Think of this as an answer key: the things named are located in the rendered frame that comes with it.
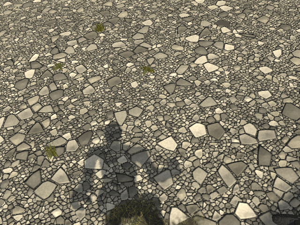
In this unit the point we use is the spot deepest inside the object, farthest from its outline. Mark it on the robot right hand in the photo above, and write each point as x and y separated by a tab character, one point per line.
286	219

